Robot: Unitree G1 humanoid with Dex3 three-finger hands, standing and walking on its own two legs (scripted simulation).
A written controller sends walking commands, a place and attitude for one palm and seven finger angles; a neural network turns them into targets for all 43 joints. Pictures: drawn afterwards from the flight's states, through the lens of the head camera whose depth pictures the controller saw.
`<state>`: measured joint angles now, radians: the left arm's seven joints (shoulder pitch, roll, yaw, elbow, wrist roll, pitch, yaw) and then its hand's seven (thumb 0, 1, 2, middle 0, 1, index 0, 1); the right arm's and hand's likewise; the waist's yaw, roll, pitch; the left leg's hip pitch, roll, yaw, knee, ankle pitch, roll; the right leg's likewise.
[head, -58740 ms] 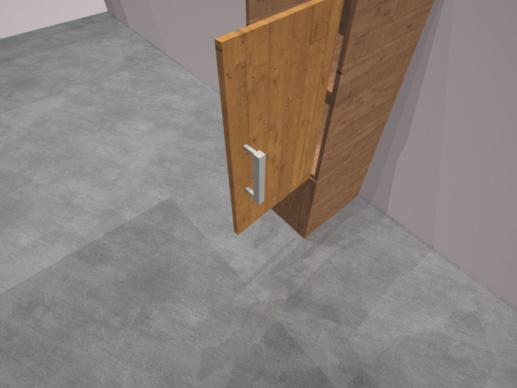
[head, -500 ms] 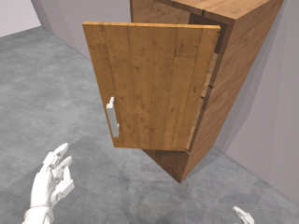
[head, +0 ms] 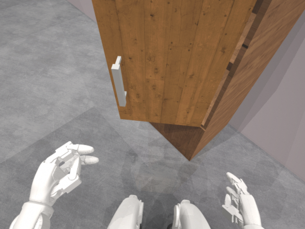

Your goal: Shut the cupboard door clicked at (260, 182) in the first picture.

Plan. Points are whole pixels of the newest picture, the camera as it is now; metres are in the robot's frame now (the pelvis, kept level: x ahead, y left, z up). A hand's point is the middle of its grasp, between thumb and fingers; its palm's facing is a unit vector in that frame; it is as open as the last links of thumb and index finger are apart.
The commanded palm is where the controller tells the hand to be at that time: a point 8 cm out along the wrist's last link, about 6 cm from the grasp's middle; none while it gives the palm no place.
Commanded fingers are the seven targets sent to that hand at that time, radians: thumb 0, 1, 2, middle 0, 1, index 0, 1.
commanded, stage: raise the hand and make a fist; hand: left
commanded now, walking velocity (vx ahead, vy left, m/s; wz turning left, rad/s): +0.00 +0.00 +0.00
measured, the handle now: (120, 83) +0.52 +0.15 +0.03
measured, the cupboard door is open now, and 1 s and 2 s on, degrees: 42 42 42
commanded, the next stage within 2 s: bring the fist close to the handle in 1.22 s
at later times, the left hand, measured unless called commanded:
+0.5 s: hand (67, 172) +0.23 +0.22 +0.05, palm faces -0.02 -1.00 -0.01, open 3.1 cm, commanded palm +0.21 +0.27 +0.05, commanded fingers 0.00 0.90 0.90 -1.30 -1.50 -1.30 -1.50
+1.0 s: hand (73, 166) +0.25 +0.21 +0.04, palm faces -0.03 -1.00 -0.02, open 3.1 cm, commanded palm +0.23 +0.26 +0.05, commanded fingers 0.00 0.90 0.90 -1.30 -1.50 -1.30 -1.50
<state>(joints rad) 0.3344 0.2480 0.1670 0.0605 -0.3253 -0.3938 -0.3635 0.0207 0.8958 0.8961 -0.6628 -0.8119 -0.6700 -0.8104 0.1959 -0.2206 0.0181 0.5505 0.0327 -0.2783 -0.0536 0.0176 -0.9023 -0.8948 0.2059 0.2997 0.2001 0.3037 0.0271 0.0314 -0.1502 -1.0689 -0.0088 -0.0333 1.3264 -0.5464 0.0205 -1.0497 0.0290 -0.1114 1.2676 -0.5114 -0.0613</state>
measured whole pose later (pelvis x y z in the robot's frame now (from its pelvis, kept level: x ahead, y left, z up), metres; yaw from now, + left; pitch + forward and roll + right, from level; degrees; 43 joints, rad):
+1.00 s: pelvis +0.02 +0.02 +0.00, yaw -1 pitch +19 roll -4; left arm 0.38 0.25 0.15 0.00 -0.30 -0.42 -0.28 0.02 0.90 0.90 -1.29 -1.50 -1.30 -1.50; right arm 0.24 -0.25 0.01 0.48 0.01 -0.15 -0.03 0.02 -0.90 -0.89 0.21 0.30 0.20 0.30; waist 0.01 0.03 -0.18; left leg -1.08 -0.02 -0.02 1.32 -0.58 0.05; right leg -1.05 0.02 -0.09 1.25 -0.53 -0.03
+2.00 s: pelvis +0.03 +0.02 +0.01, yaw -1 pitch +21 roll -2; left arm -0.07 0.17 0.03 0.32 -0.16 -0.41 -0.09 0.02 0.90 0.90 -1.29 -1.50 -1.30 -1.50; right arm 0.23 -0.25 0.01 0.54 0.00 -0.06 0.01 0.01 -0.90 -0.89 0.20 0.30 0.20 0.30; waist -0.03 0.03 -0.18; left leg -1.07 -0.02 0.00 1.29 -0.57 0.05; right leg -1.06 0.02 -0.07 1.23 -0.53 -0.03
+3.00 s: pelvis +0.02 +0.01 +0.01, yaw -1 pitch +22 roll -1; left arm -0.49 0.17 0.09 0.81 -0.10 -0.55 -0.04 0.02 0.90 0.90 -1.30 -1.50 -1.30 -1.50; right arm 0.23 -0.25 0.00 0.60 -0.02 0.01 0.02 0.01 -0.91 -0.89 0.20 0.30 0.20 0.30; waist -0.07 0.03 -0.16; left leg -1.11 -0.02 0.01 1.27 -0.54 0.03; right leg -1.11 0.02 -0.06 1.24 -0.51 -0.05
